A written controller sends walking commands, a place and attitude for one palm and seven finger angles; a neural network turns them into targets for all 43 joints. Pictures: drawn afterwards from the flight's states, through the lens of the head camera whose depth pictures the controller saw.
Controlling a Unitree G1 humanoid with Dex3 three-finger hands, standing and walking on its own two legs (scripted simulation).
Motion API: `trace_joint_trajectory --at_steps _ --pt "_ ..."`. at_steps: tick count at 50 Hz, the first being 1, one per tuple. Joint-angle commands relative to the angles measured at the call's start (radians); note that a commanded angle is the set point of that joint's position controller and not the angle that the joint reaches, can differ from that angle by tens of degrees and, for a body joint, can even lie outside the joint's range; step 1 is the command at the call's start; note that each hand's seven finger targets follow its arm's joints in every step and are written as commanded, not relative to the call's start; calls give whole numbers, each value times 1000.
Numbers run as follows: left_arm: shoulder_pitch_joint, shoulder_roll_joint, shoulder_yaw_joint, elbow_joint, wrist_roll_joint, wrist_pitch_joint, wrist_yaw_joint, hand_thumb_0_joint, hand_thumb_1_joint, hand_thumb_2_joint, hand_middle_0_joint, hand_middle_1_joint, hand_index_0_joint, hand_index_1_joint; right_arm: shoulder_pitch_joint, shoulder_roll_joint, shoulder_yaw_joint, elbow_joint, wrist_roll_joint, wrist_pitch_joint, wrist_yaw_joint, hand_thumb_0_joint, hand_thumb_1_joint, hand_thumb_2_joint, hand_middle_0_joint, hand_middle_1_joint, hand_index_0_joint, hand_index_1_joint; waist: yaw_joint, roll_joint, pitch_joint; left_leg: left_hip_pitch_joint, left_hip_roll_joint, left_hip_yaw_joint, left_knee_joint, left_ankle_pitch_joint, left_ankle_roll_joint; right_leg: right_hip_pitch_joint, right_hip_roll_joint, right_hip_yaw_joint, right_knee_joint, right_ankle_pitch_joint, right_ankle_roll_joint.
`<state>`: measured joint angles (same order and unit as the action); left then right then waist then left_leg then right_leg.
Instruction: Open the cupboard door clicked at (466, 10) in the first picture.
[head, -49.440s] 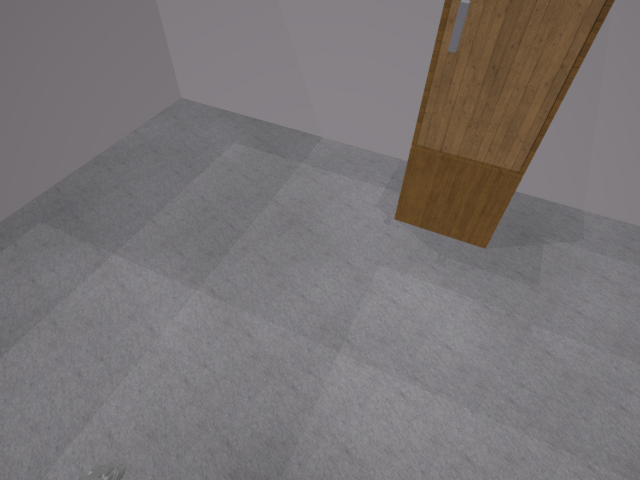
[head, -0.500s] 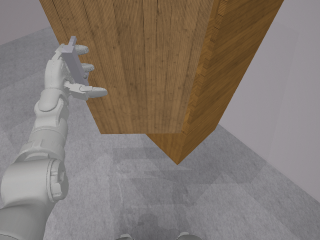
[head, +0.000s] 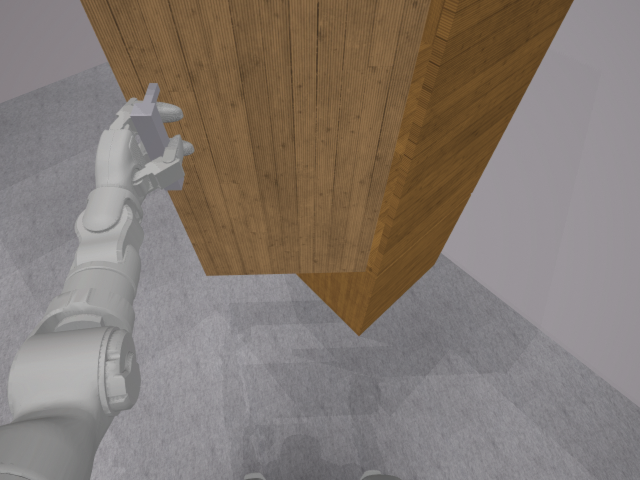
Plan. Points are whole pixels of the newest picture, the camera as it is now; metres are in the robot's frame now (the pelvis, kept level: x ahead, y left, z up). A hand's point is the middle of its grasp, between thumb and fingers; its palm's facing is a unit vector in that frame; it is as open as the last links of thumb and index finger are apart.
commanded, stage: pull the door open along its arc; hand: left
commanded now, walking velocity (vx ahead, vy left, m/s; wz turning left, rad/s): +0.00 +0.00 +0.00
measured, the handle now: (163, 138) +0.53 +0.18 +0.11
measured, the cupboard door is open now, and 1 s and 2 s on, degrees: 49 91 88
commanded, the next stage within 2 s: open thumb and fingers to let go in 1.02 s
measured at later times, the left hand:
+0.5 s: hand (176, 199) +0.42 +0.15 +0.12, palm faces -0.04 -1.00 +0.00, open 6.0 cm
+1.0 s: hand (265, 309) +0.28 +0.04 +0.12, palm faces +0.29 -0.96 -0.01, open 6.4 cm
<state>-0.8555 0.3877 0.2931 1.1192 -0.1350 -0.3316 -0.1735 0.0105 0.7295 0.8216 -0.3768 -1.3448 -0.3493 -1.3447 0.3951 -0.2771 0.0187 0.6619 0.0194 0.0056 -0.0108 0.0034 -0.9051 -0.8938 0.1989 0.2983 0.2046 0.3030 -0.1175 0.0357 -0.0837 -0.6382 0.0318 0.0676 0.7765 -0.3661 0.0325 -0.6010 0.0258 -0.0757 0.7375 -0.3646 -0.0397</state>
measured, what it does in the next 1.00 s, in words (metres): stands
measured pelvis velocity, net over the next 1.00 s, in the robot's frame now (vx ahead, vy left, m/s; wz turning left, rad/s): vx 0.02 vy -0.03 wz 0.02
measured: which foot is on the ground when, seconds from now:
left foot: down 0.00-1.00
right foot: down 0.00-1.00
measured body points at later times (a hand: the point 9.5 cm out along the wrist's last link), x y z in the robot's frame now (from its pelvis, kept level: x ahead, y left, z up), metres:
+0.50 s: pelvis +0.01 +0.00 +0.01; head +0.05 -0.01 +0.46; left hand +0.42 +0.20 +0.12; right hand +0.07 -0.26 -0.11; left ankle +0.00 +0.10 -0.71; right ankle -0.01 -0.10 -0.71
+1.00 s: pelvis +0.02 -0.03 +0.02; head -0.01 -0.05 +0.47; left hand +0.25 +0.09 +0.13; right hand +0.24 -0.21 -0.05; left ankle +0.00 +0.10 -0.71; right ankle -0.01 -0.10 -0.71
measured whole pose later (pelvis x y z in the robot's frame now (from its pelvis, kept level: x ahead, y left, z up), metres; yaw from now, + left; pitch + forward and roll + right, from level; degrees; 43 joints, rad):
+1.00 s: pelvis +0.02 -0.03 +0.02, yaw +1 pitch +0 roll +0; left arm 0.23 -0.06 -0.27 -0.20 0.02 0.10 0.47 0.01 0.61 0.68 -0.36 -1.31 -0.38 -1.34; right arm 0.10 -0.15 0.05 0.52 -0.03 0.15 0.02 0.01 -0.90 -0.89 0.20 0.30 0.20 0.30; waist 0.00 0.05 -0.07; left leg -0.26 0.04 0.05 0.61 -0.34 -0.01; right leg -0.23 0.04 -0.09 0.60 -0.36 -0.08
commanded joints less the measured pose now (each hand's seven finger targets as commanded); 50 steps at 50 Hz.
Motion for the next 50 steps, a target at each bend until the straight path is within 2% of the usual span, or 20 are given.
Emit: trace_joint_trajectory --at_steps 1,2,5,11,17,19,21,25,26,27,29,31,33,35,37,38,44,46,48,50 --pt "-476 205 23 -244 -10 -85 -21 0 900 900 -400 -1350 -400 -1350 104 -158 -55 -63 3 -23 -12 0 -900 -900 200 300 200 300 -11 23 -418 312 -24 -87 -54 370 4 116 21 58 -70 404 18" --pt "-500 174 -7 -239 -10 -82 -25 0 900 900 -400 -1350 -400 -1350 97 -154 -53 -64 5 -24 -13 0 -900 -900 200 300 200 300 -28 18 -389 301 -24 -86 -58 337 6 100 21 58 -77 383 20" --pt "-508 219 25 -207 -7 -79 -23 0 900 900 -400 -1350 -400 -1350 102 -161 -51 -56 5 -25 -18 0 -900 -900 200 300 200 300 -27 13 -374 277 -26 -86 -59 314 9 103 18 65 -80 371 19" --pt "-366 216 44 -275 -23 -76 -43 0 900 900 -400 -1350 -400 -1350 84 -154 -52 -96 7 -22 -14 0 -900 -900 200 300 200 300 24 31 -438 297 -28 -76 -64 376 6 169 17 60 -66 428 15" --pt "-116 153 23 -408 -56 -34 -52 0 900 900 -400 -1350 -400 -1350 36 -143 -55 -152 20 -17 -8 0 -900 -900 200 300 200 300 64 -26 -401 285 -27 -53 -90 392 11 239 18 57 -84 472 16" --pt "3 142 19 -504 -66 -22 -49 0 900 900 -400 -1350 -400 -1350 9 -137 -55 -175 25 -21 -6 0 -900 -900 200 300 200 300 91 -9 -391 287 -28 -48 -101 417 12 272 13 57 -84 498 14" --pt "95 91 -3 -581 -82 6 -44 0 900 900 -400 -1350 -400 -1350 -18 -129 -55 -193 29 -26 -2 0 -900 -900 200 300 200 300 98 -48 -358 284 -28 -41 -116 391 14 284 12 54 -100 491 18" --pt "340 13 -51 -846 -97 46 -21 0 900 900 -400 -1350 -400 -1350 -86 -109 -56 -235 36 -46 7 0 -900 -900 200 300 200 300 131 -7 -359 340 -27 -33 -137 453 11 329 3 52 -107 532 18" --pt "376 -32 56 -929 -155 77 109 0 900 900 -400 -1350 -400 -1350 -132 -74 -54 -239 35 -56 12 0 -900 -900 200 300 200 300 208 -39 -331 309 -30 -30 -147 444 -1 342 6 30 -123 496 19" --pt "449 -110 -14 -987 -136 105 188 0 900 900 -400 -1350 -400 -1350 -154 -72 -50 -242 28 -64 21 0 -900 -900 200 300 200 300 185 -46 -300 323 -28 -27 -161 425 -6 339 6 25 -131 474 21" --pt "558 -143 -50 -1070 -81 145 308 0 900 900 -400 -1350 -400 -1350 -181 -71 -48 -237 17 -63 30 0 -900 -900 200 300 200 300 176 -72 -233 314 -21 -30 -178 389 -9 332 -2 20 -142 434 22" --pt "637 -190 -99 -1202 -20 177 406 0 900 900 -400 -1350 -400 -1350 -217 -55 -44 -246 1 -48 34 0 -900 -900 200 300 200 300 183 -37 -248 338 -20 -27 -187 401 -14 360 -10 26 -139 434 18" --pt "710 -225 -146 -1271 37 226 493 0 900 900 -400 -1350 -400 -1350 -243 -47 -40 -248 -14 -25 31 0 -900 -900 200 300 200 300 176 -82 -214 345 -17 -35 -195 377 -14 373 -16 27 -156 410 17" --pt "778 -279 -201 -1377 82 275 571 0 900 900 -400 -1350 -400 -1350 -285 -28 -33 -266 -24 2 25 0 -900 -900 200 300 200 300 177 -65 -206 366 -19 -30 -205 362 -14 396 -25 36 -173 411 16" --pt "901 -322 -228 -1457 104 320 637 0 900 900 -400 -1350 -400 -1350 -312 -9 -27 -278 -34 25 18 0 -900 -900 200 300 200 300 194 -90 -206 376 -22 -29 -210 364 -17 447 -30 44 -190 436 14" --pt "967 -320 -233 -1458 122 338 663 0 900 900 -400 -1350 -400 -1350 -323 -8 -26 -273 -40 40 14 0 -900 -900 200 300 200 300 193 -119 -177 372 -24 -33 -203 355 -15 459 -34 54 -211 439 13" --pt "1030 -416 -386 -1525 204 378 712 0 900 900 -400 -1350 -400 -1350 -380 24 -11 -272 -52 104 11 0 -900 -900 200 300 200 300 170 -92 -86 389 -36 -44 -191 353 -13 445 -42 97 -235 492 5" --pt "1071 -462 -437 -1550 201 377 703 0 900 900 -400 -1350 -400 -1350 -392 32 -10 -276 -52 112 16 0 -900 -900 200 300 200 300 170 -57 -99 405 -36 -46 -184 367 -15 450 -46 94 -227 535 6" --pt "1073 -500 -481 -1556 181 376 688 0 900 900 -400 -1350 -400 -1350 -400 33 -7 -278 -51 111 18 0 -900 -900 200 300 200 300 158 -97 -86 404 -36 -55 -178 355 -14 446 -51 94 -234 560 14" --pt "1034 -531 -523 -1559 178 369 687 0 900 900 -400 -1350 -400 -1350 -411 30 -7 -277 -54 103 21 0 -900 -900 200 300 200 300 150 -88 -72 407 -38 -61 -171 325 -14 421 -60 94 -239 539 23"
